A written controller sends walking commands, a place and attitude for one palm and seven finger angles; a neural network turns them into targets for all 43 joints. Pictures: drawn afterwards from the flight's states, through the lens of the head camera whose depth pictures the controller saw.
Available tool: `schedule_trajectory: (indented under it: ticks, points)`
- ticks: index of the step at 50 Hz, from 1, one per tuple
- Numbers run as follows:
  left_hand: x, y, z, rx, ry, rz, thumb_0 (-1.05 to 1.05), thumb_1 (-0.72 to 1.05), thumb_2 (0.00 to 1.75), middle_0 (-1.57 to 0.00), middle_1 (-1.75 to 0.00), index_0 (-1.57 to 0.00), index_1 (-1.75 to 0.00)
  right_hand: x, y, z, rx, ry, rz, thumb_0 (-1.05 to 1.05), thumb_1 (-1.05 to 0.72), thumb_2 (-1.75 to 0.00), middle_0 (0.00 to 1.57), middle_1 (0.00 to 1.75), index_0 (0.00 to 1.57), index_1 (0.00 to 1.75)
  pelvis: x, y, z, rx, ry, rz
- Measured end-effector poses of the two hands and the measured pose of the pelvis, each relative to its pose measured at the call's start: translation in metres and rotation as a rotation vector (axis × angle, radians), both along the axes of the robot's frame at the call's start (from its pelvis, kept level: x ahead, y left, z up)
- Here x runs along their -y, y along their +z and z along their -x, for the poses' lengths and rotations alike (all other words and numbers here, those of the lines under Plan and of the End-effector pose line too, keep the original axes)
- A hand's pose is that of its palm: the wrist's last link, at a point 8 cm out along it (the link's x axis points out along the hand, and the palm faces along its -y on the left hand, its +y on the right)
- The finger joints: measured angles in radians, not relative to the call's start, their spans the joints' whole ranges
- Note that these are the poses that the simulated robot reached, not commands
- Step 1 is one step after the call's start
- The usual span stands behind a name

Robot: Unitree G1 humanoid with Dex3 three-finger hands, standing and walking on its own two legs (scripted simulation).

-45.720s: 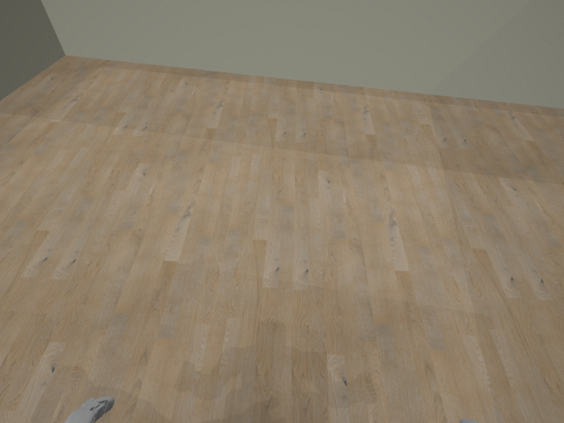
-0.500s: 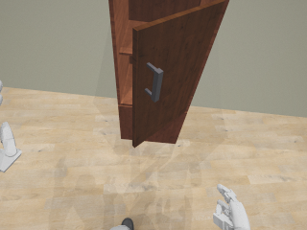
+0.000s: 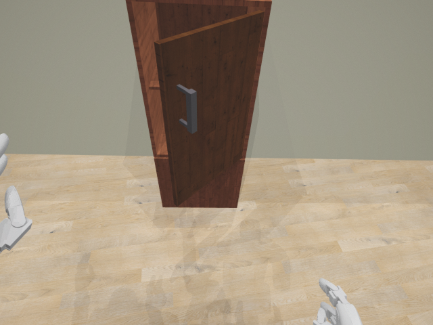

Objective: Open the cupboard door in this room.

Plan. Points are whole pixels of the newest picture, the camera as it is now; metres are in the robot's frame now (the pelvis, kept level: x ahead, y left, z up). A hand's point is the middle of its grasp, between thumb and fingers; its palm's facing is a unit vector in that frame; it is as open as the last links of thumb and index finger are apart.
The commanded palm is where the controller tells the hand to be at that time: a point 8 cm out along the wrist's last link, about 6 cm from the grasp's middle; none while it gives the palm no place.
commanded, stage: stop stepping back and stand still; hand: left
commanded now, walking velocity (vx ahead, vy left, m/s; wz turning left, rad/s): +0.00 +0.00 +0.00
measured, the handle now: (186, 109) +0.61 +0.08 +0.09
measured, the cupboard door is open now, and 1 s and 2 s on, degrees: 45 45 45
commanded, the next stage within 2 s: let the arm hang, fingers relaxed in 0.88 s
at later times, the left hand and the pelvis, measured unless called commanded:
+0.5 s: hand out of the picture +0.17 +0.27 +0.18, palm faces +0.38 -0.79 -0.48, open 7.4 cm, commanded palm +0.11 +0.32 +0.19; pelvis -0.03 +0.02 +0.01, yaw +0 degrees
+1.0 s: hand out of the picture +0.16 +0.29 +0.17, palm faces +0.41 -0.78 -0.47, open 7.4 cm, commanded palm none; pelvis -0.04 +0.03 +0.01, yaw +1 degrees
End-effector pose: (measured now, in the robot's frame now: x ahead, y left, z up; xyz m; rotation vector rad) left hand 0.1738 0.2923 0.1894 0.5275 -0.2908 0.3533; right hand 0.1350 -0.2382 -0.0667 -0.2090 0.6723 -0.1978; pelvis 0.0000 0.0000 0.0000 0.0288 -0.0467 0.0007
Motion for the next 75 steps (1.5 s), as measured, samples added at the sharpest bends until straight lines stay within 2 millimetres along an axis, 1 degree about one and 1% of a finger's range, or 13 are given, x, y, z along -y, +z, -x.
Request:
schedule_trajectory:
  ticks: [4,9,18,28,39,49,51,55,59,63,66,70,75]
  points:
    - [0.015,0.009,0.029,-0.023,-0.03,-0.075,0.02,0.88,0.9,-0.21,-0.3,-0.22,-0.3,-0.002,-0.006,0.009,-0.023,0.024,-0.03,0.01,-0.9,-0.9,0.2,0.3,0.21,0.3,0.007,0.001,0.009,-0.003,0.011,0.026]
    - [0.0,0.016,0.048,-0.013,0.065,-0.065,0.01,0.88,0.9,-0.21,-0.3,-0.22,-0.3,-0.001,-0.009,0.021,-0.112,0.039,-0.022,0.01,-0.9,-0.9,0.2,0.3,0.21,0.3,0.007,0.012,0.013,-0.032,-0.003,0.014]
    - [-0.02,-0.013,0.038,-0.059,0.115,0.063,0.02,0.89,0.9,-0.21,-0.3,-0.21,-0.3,-0.007,-0.003,0.013,-0.091,0.054,0.032,0.02,-0.9,-0.9,0.2,0.3,0.21,0.3,-0.01,0.011,0.022,-0.026,0.013,0.034]
    - [-0.02,0.015,0.052,-0.027,0.008,-0.064,0.02,0.88,0.9,-0.21,-0.3,-0.22,-0.3,-0.034,0.017,0.001,0.029,0.08,-0.011,0.01,-0.9,-0.9,0.2,0.3,0.21,0.3,-0.019,0.013,0.035,-0.016,0.004,0.036]
    - [-0.044,-0.016,0.069,-0.106,0.126,0.06,0.02,0.89,0.9,-0.21,-0.3,-0.21,-0.3,-0.043,0.004,0.027,-0.059,0.093,0.0,0.01,-0.9,-0.9,0.2,0.3,0.21,0.3,-0.031,0.015,0.046,-0.023,0.009,0.043]
    - [-0.037,0.005,0.059,-0.04,0.054,-0.015,0.02,0.88,0.9,-0.21,-0.3,-0.22,-0.3,-0.043,0.003,0.035,-0.069,0.067,-0.003,0.01,-0.9,-0.9,0.2,0.3,0.21,0.3,-0.032,0.015,0.043,-0.021,0.012,0.042]
    - [-0.041,-0.017,0.049,-0.121,0.033,-0.007,0.01,0.89,0.9,-0.2,-0.3,-0.21,-0.3,-0.04,-0.006,0.033,-0.076,0.092,-0.026,0.01,-0.9,-0.9,0.2,0.3,0.21,0.3,-0.034,0.012,0.044,-0.037,0.029,0.044]
    - [-0.047,-0.13,0.037,-0.611,0.091,0.145,0.0,0.89,0.9,-0.2,-0.3,-0.2,-0.3,-0.026,-0.036,0.038,-0.195,0.101,-0.046,0.01,-0.9,-0.9,0.2,0.3,0.21,0.3,-0.036,0.005,0.052,-0.049,0.039,0.024]
    - [-0.016,-0.234,0.081,-1.053,0.12,0.288,0.01,0.9,0.9,-0.19,-0.3,-0.2,-0.3,-0.008,-0.052,0.061,-0.296,0.063,-0.043,0.01,-0.9,-0.9,0.2,0.3,0.21,0.3,-0.03,0.001,0.056,-0.034,0.036,0.01]
    - [0.027,-0.296,0.142,-1.335,0.116,0.441,0.01,0.9,0.9,-0.2,-0.3,-0.2,-0.3,0.009,-0.054,0.099,-0.444,0.03,-0.006,0.01,-0.91,-0.9,0.2,0.3,0.21,0.3,-0.021,0.002,0.058,-0.021,0.045,0.015]
    - [0.049,-0.32,0.182,-1.463,0.145,0.538,0.01,0.91,0.9,-0.2,-0.3,-0.21,-0.3,0.018,-0.052,0.13,-0.566,0.01,0.024,0.01,-0.91,-0.9,0.2,0.3,0.21,0.3,-0.015,0.004,0.059,-0.016,0.052,0.022]
    - [0.045,-0.325,0.219,-1.543,0.23,0.582,0.01,0.95,0.9,-0.21,-0.3,-0.21,-0.3,0.023,-0.051,0.163,-0.693,-0.004,0.036,0.01,-0.91,-0.9,0.2,0.3,0.2,0.3,-0.01,0.008,0.058,-0.019,0.062,0.031]
    - [0.027,-0.316,0.245,-1.584,0.332,0.572,0.01,0.93,0.9,-0.2,-0.3,-0.21,-0.3,0.02,-0.056,0.178,-0.749,-0.013,0.011,0.01,-0.91,-0.9,0.2,0.3,0.2,0.3,-0.008,0.011,0.055,-0.016,0.067,0.036]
